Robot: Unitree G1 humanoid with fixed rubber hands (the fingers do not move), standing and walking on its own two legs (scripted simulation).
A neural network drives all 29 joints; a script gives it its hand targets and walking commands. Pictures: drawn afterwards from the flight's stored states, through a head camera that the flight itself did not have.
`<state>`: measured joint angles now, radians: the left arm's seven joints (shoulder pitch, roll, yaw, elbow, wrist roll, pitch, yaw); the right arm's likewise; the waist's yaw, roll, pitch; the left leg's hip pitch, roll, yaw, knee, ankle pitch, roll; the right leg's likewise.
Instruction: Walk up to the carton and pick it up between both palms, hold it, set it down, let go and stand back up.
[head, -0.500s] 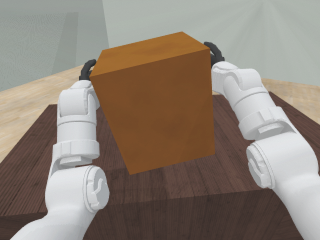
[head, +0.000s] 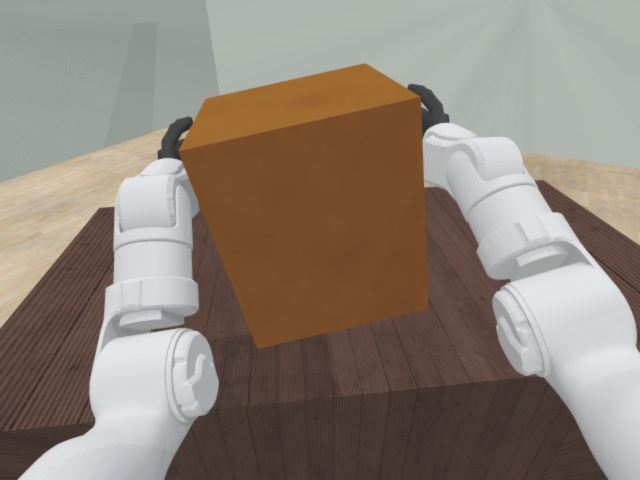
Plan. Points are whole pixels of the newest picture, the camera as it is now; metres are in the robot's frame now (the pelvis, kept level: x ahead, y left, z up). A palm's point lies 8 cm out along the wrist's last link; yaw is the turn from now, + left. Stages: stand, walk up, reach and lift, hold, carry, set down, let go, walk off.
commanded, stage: hold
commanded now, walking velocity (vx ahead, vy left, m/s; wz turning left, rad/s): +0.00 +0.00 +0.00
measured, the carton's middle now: (313, 200) +0.37 +0.00 +0.26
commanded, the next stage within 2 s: none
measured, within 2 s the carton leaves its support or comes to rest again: neither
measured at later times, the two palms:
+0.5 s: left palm (173, 178) +0.37 +0.16 +0.30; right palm (430, 141) +0.37 -0.14 +0.33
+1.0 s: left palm (176, 177) +0.37 +0.16 +0.30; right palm (433, 142) +0.37 -0.14 +0.32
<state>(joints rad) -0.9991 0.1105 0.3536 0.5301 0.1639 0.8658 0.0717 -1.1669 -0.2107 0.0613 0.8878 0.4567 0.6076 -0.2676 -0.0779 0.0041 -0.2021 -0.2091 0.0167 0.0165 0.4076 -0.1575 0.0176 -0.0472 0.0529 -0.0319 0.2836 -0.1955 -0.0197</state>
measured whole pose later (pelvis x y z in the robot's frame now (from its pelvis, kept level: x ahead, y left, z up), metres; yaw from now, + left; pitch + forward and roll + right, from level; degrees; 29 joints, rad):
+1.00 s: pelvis +0.00 +0.00 +0.00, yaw +0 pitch -2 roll -2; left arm -1.00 0.10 0.36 0.53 0.16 0.87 0.08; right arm -1.17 -0.21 0.06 0.89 0.46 0.62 -0.27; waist -0.08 0.00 -0.21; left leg -0.22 0.02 0.02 0.41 -0.16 0.02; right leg -0.06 0.05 -0.03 0.29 -0.20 -0.02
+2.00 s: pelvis +0.00 +0.00 +0.00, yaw +0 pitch -2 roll -2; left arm -0.98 0.10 0.35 0.49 0.16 0.87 0.08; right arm -1.16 -0.22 0.07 0.88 0.48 0.63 -0.28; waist -0.08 0.00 -0.21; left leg -0.21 0.02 0.02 0.42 -0.17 0.02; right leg -0.05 0.06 -0.03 0.28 -0.20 -0.02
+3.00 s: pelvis +0.00 +0.00 +0.00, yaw +0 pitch -2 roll -2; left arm -0.99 0.10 0.35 0.52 0.17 0.87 0.08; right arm -1.17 -0.22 0.07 0.90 0.48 0.63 -0.27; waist -0.08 0.00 -0.21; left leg -0.21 0.02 0.02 0.41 -0.16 0.02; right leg -0.05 0.05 -0.02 0.28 -0.20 -0.02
